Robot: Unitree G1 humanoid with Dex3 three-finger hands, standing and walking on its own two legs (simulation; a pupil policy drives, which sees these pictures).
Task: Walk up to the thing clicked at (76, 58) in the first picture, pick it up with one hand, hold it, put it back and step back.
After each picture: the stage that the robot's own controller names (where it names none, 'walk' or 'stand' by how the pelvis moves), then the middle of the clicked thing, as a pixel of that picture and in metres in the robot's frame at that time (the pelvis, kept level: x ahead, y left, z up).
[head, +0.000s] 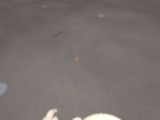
stand; (76, 58) +1.24 +0.41 -0.72
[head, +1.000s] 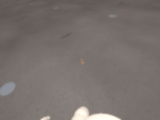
walk; (82, 61) +1.16 +0.35 -0.72
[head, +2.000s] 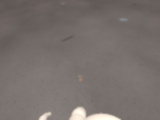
walk; (80, 77) +0.72 +0.27 -0.71
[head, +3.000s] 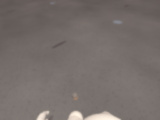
walk; (75, 96) +0.41 +0.23 -0.70
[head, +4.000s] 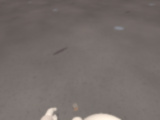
stand; (75, 106) +0.32 +0.23 -0.72
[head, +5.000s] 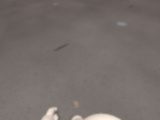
stand; (76, 104) +0.31 +0.21 -0.72
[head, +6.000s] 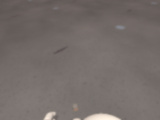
stand; (75, 107) +0.31 +0.22 -0.73
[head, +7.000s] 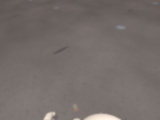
stand; (75, 107) +0.30 +0.22 -0.73
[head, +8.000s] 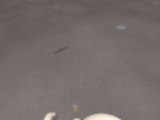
stand; (75, 107) +0.30 +0.22 -0.73
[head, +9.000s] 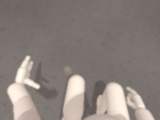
go down; (68, 70) +0.37 +0.26 -0.38
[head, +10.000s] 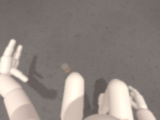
go down; (65, 68) +0.38 +0.27 -0.31
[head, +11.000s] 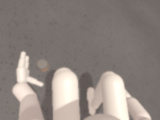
close in; (43, 65) +0.35 +0.31 -0.22
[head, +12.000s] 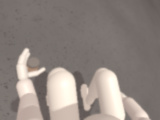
close; (33, 65) +0.36 +0.31 -0.21
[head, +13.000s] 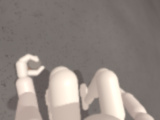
lift; (33, 65) +0.34 +0.30 -0.22
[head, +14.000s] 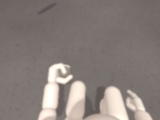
lift; (65, 74) +0.31 +0.22 -0.02
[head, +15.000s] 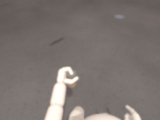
hold; (71, 78) +0.32 +0.17 -0.01
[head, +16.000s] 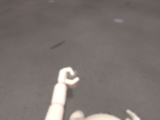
hold; (72, 79) +0.32 +0.17 +0.00
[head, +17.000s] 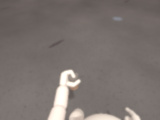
crouch; (73, 81) +0.32 +0.16 -0.02
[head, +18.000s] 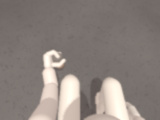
lower; (58, 60) +0.42 +0.25 -0.10
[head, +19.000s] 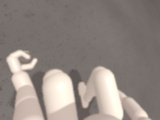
lower; (27, 61) +0.38 +0.31 -0.22
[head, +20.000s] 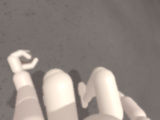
lower; (27, 61) +0.38 +0.31 -0.22
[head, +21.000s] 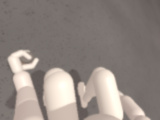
lower; (28, 60) +0.37 +0.31 -0.22
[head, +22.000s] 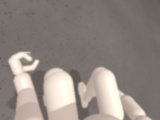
lower; (28, 62) +0.37 +0.31 -0.22
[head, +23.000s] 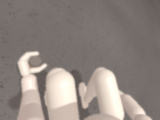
open; (34, 64) +0.36 +0.29 -0.22
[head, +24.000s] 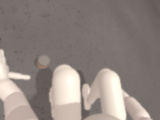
stand; (43, 62) +0.36 +0.27 -0.22
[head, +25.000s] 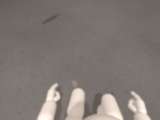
walk; (74, 83) +0.36 +0.21 -0.52
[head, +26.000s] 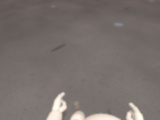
stand; (76, 104) +0.33 +0.19 -0.67
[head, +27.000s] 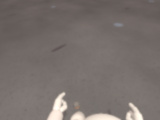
stand; (76, 105) +0.33 +0.19 -0.67
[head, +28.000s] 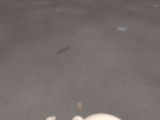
stand; (79, 105) +0.35 +0.18 -0.72
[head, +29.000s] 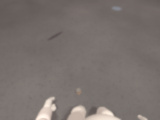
walk; (78, 91) +0.39 +0.16 -0.70
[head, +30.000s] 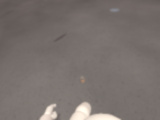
walk; (82, 79) +0.63 +0.23 -0.70
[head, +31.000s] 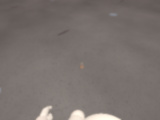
stand; (81, 65) +0.96 +0.23 -0.70
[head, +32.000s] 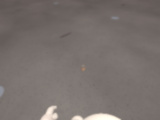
stand; (83, 67) +0.97 +0.21 -0.72
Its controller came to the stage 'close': yes
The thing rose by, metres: 0.71
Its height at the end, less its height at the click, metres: +0.00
